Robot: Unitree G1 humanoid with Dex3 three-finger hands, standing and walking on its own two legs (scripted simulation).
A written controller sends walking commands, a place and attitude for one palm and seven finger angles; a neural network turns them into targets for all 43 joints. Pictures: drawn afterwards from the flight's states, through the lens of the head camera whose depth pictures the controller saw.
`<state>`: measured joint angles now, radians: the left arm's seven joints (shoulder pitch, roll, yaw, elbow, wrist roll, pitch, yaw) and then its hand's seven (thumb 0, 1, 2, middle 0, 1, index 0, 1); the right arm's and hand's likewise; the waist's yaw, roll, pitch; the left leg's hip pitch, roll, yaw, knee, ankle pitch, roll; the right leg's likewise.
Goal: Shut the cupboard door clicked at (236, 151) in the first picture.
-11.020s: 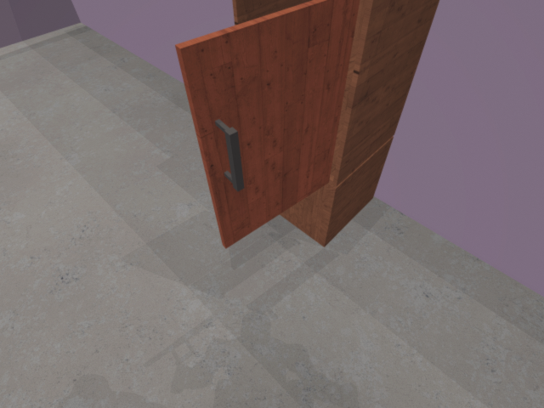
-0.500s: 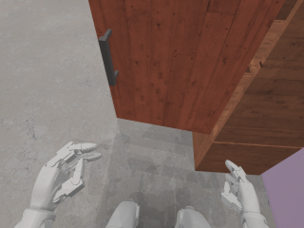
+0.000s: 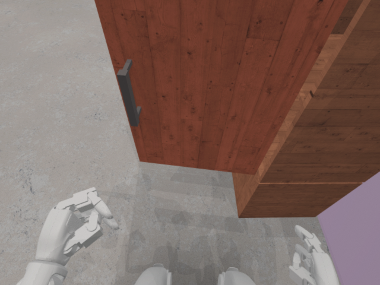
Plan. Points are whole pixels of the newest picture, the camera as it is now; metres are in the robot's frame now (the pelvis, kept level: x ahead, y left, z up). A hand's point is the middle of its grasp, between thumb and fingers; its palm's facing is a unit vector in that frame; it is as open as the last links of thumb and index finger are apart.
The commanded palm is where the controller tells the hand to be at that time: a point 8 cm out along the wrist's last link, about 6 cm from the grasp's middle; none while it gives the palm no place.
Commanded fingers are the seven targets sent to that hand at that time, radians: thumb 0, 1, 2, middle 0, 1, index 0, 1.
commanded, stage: raise the hand and make a fist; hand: left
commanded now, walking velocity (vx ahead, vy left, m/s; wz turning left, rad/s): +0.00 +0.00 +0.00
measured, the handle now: (131, 95) +0.51 +0.17 +0.09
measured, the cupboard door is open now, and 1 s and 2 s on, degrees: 82 82 82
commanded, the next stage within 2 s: bring the fist close to the handle in 0.84 s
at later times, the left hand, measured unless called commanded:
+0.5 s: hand (89, 207) +0.24 +0.19 +0.09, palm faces -0.05 -1.00 -0.05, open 3.1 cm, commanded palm +0.21 +0.24 +0.09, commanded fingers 0.00 0.90 0.90 -1.30 -1.50 -1.30 -1.50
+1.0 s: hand (98, 213) +0.23 +0.17 +0.09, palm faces -0.05 -1.00 -0.05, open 3.1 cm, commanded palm +0.22 +0.23 +0.09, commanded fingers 0.00 0.90 0.90 -1.30 -1.50 -1.30 -1.50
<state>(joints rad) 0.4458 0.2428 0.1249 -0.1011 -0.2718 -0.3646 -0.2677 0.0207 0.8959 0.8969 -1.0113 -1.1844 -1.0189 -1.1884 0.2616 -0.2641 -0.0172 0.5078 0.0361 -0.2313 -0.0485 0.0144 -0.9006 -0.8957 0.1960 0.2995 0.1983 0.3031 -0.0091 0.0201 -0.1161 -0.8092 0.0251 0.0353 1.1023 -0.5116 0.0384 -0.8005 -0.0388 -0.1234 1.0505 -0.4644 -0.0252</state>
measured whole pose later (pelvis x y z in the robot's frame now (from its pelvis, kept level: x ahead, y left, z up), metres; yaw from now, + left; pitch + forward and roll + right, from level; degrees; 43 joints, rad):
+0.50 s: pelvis +0.01 +0.00 +0.02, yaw +0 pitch +10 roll -2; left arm 0.36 0.27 0.17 -0.06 -0.30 -0.28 -0.30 0.02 0.90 0.90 -1.29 -1.49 -1.30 -1.49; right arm 0.28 -0.25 0.04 0.51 0.04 -0.20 -0.04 0.01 -0.90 -0.90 0.20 0.30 0.20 0.30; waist 0.00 0.04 -0.11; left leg -0.69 0.02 0.03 0.99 -0.49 0.04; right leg -0.67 -0.03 -0.13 0.94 -0.44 -0.02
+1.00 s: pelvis +0.01 -0.01 +0.02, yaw +1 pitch +10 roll -1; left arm 0.35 0.26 0.16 -0.02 -0.29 -0.32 -0.31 0.02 0.90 0.90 -1.30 -1.50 -1.30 -1.50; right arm 0.26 -0.26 0.03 0.52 0.05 -0.23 -0.05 0.01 -0.90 -0.90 0.20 0.30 0.20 0.30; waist 0.00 0.04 -0.11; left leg -0.68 0.02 0.03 0.98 -0.47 0.02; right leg -0.68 -0.03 -0.13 0.94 -0.43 -0.04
